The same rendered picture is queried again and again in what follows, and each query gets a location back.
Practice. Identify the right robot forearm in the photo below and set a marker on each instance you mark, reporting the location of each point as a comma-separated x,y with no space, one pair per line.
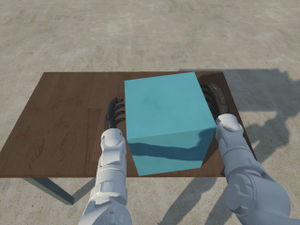
234,151

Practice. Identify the left robot forearm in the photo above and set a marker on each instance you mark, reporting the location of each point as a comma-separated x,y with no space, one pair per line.
110,186

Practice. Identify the right robot upper arm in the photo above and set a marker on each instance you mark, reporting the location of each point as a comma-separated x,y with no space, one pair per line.
258,201

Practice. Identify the carton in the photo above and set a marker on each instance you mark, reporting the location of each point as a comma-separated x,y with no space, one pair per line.
169,124

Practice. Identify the robot right hand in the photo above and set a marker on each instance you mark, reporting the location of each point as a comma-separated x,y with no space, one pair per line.
217,99

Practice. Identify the table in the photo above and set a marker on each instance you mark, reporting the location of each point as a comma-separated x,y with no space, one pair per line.
58,134

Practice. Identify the robot left hand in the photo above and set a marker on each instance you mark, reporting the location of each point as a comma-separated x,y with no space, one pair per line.
111,114

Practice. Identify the left robot upper arm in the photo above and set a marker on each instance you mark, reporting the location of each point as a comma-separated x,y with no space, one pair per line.
113,213

